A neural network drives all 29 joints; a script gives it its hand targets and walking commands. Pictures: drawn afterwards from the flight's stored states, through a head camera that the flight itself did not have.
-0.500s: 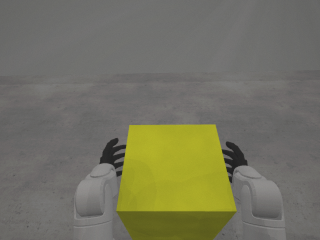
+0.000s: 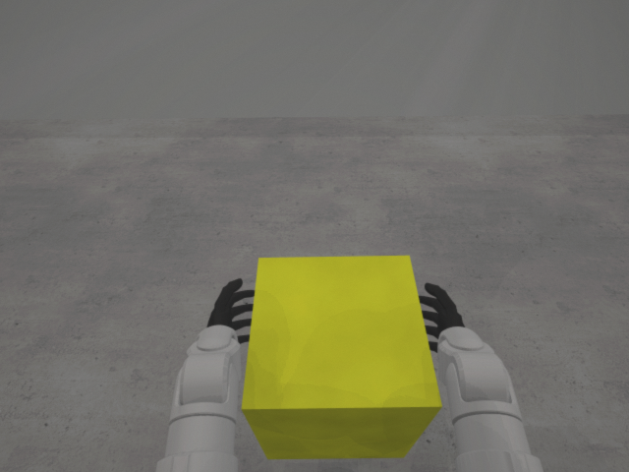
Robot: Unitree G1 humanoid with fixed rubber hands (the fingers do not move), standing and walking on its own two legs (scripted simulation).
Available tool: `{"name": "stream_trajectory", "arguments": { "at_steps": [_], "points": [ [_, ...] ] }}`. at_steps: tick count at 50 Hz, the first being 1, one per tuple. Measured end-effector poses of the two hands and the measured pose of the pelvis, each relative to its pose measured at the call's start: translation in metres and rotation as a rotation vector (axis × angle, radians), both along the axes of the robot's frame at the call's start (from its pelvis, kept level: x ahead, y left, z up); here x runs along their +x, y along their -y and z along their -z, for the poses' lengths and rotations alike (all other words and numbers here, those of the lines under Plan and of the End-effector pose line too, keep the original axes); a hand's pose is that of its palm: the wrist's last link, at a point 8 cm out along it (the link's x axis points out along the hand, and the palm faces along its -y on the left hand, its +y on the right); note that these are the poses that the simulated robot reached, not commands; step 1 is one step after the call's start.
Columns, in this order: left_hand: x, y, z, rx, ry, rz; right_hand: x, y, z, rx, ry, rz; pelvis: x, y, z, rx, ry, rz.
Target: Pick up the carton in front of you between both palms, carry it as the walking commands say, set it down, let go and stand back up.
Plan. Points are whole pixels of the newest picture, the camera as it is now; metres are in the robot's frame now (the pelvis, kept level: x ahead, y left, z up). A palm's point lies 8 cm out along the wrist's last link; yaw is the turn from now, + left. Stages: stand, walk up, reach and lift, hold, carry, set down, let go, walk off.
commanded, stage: carry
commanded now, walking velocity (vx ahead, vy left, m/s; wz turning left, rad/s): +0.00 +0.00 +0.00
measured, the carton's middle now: (334, 362) +0.29 +0.00 -0.05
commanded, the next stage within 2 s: hold in 1.18 s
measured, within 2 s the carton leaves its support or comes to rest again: neither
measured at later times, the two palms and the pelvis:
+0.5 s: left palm (214, 347) +0.27 +0.15 +0.05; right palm (452, 350) +0.26 -0.15 +0.03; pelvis -0.03 +0.00 +0.00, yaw +0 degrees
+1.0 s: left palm (212, 352) +0.26 +0.15 +0.05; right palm (454, 356) +0.25 -0.14 +0.04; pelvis -0.04 +0.01 +0.00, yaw +0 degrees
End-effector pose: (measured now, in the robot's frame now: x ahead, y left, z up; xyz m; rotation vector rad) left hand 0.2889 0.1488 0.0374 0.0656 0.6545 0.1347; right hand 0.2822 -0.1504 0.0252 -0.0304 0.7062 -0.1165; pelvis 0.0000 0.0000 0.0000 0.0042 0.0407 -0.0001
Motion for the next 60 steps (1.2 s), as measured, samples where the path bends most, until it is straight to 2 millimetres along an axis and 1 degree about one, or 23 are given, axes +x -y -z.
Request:
{"name": "stream_trajectory", "arguments": {
  "at_steps": [6,12,20,30,38,46,60],
  "points": [
    [0.002,0.001,-0.006,-0.017,0.041,-0.004,0.001,0.001,-0.006,0.0,0.041,0.006,-0.008,0.001,-0.001,-0.002,0.003,-0.003],
    [-0.005,0.002,-0.013,-0.023,0.046,-0.005,-0.008,0.001,-0.013,0.003,0.047,0.013,-0.012,0.0,-0.001,-0.002,0.009,-0.002],
    [-0.019,-0.002,-0.009,-0.017,0.01,-0.006,-0.02,-0.002,-0.01,0.004,0.01,0.009,-0.02,-0.002,-0.002,-0.004,0.018,-0.001],
    [-0.026,-0.006,-0.011,-0.012,0.009,-0.013,-0.026,-0.006,-0.008,0.015,0.01,0.003,-0.03,-0.005,-0.003,-0.005,0.016,-0.001],
    [-0.029,-0.006,-0.014,-0.019,0.025,-0.008,-0.029,-0.006,-0.015,0.005,0.026,0.008,-0.033,-0.006,-0.002,-0.002,0.018,-0.001],
    [-0.032,-0.006,-0.011,-0.011,0.009,-0.006,-0.032,-0.006,-0.011,0.007,0.009,0.007,-0.036,-0.006,-0.003,-0.003,0.018,-0.001],
    [-0.033,-0.004,-0.011,-0.014,0.016,0.0,-0.034,-0.004,-0.013,0.007,0.018,0.012,-0.037,-0.006,-0.002,-0.002,0.013,0.004]
  ]
}}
